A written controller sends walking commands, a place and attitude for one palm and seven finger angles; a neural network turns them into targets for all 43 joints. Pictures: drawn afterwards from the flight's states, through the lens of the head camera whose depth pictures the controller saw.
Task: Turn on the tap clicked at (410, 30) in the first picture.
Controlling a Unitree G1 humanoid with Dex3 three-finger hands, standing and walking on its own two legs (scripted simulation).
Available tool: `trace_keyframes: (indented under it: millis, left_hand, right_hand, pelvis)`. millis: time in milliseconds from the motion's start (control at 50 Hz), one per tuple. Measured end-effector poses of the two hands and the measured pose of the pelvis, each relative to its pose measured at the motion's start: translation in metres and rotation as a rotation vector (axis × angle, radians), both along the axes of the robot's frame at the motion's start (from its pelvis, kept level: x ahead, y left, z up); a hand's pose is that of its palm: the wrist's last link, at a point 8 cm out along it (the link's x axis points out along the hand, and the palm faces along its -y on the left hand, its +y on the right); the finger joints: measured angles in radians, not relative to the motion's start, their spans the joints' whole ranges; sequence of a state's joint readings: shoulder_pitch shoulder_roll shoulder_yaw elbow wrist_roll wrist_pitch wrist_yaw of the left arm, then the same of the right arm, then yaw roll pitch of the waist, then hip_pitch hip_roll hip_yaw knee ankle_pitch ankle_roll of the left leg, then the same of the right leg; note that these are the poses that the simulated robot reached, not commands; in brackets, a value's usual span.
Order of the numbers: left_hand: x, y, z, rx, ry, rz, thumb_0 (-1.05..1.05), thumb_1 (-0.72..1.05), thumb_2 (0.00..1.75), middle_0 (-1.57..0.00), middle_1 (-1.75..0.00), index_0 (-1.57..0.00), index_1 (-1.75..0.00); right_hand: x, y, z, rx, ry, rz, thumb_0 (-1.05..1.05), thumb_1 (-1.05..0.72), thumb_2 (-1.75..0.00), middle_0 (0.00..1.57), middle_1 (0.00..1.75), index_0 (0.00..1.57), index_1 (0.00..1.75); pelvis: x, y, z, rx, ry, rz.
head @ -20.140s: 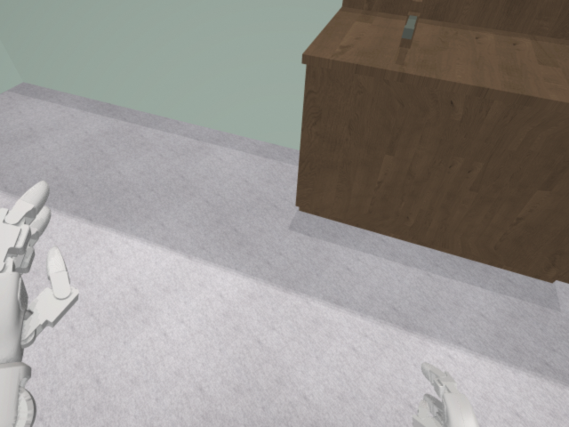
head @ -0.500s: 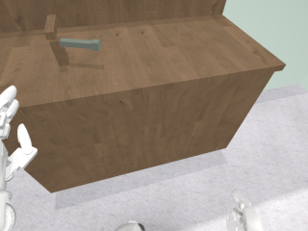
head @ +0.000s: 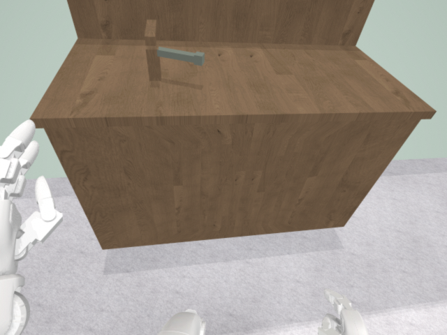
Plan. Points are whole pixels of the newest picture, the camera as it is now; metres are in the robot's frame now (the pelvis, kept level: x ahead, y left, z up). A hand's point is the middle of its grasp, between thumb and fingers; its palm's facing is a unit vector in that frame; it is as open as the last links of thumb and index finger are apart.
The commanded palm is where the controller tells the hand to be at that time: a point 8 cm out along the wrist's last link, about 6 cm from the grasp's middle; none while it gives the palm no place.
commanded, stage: stop stepping back and stand still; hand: left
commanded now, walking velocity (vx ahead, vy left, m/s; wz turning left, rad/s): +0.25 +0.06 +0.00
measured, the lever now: (199, 58) +0.79 +0.17 +0.14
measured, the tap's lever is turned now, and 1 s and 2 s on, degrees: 69 69 69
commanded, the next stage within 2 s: stand and check the lever's angle in 1.34 s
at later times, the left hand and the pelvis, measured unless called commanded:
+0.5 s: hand out of the picture +0.12 +0.28 +0.20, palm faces +0.39 -0.87 -0.30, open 7.4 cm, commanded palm +0.07 +0.31 +0.20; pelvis -0.11 +0.04 +0.02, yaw -3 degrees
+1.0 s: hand (17, 244) +0.16 +0.27 +0.18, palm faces +0.34 -0.87 -0.37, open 7.4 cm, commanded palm +0.11 +0.32 +0.20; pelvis -0.08 +0.05 +0.01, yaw -5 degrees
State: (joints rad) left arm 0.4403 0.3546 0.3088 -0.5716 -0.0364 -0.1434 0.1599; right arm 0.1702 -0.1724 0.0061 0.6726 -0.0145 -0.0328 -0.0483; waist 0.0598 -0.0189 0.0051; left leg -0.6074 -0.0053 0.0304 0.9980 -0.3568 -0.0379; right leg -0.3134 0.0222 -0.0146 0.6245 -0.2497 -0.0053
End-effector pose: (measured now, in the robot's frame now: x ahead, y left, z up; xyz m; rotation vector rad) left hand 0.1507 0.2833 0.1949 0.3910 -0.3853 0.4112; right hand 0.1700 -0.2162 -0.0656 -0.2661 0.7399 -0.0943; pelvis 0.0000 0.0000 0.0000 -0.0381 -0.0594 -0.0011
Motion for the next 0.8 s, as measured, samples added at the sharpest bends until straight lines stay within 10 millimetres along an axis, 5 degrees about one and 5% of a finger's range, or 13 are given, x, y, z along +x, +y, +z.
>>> trace_keyframes:
  millis: [180, 320, 440, 600, 800]
  left_hand:
    - [-0.03, 0.044, -0.006, -0.05, 0.003, 0.037, 0.01, 0.88, 0.9, -0.2, -0.31, -0.21, -0.3]
    - [-0.062, 0.032, 0.011, -0.035, 0.076, -0.02, 0.02, 0.89, 0.9, -0.2, -0.31, -0.2, -0.3]
    - [-0.074, 0.028, 0.013, 0.024, 0.077, -0.041, 0.01, 0.89, 0.9, -0.2, -0.31, -0.21, -0.3]
    - [-0.066, 0.044, 0.0, -0.045, 0.04, -0.059, 0.01, 0.88, 0.9, -0.21, -0.31, -0.21, -0.3]
    - [-0.05, 0.047, 0.009, 0.067, 0.1, -0.083, 0.01, 0.89, 0.9, -0.2, -0.31, -0.21, -0.3]
  right_hand:
    - [-0.045, 0.029, 0.025, -0.022, -0.101, -0.001, 0.02, -0.9, -0.9, 0.2, 0.3, 0.2, 0.3]
    - [-0.094, 0.043, 0.034, 0.041, -0.085, -0.038, 0.02, -0.9, -0.9, 0.2, 0.3, 0.2, 0.3]
    - [-0.127, 0.032, 0.01, 0.038, -0.022, -0.071, 0.02, -0.9, -0.9, 0.2, 0.3, 0.21, 0.3]
    - [-0.172, 0.013, 0.005, -0.046, 0.046, -0.189, 0.02, -0.9, -0.9, 0.2, 0.3, 0.2, 0.3]
    - [-0.167, 0.035, 0.0, 0.023, 0.024, -0.193, 0.02, -0.9, -0.9, 0.19, 0.3, 0.2, 0.29]
  pelvis:
    - [-0.057, 0.03, 0.007, 0.005, 0.004, 0.01]
    - [-0.08, 0.036, 0.027, -0.006, 0.031, -0.027]
    - [-0.107, 0.038, 0.016, 0.02, 0.036, -0.056]
    - [-0.102, 0.054, 0.013, 0.024, 0.018, -0.051]
    - [-0.1, 0.06, 0.014, 0.03, 0.023, -0.08]
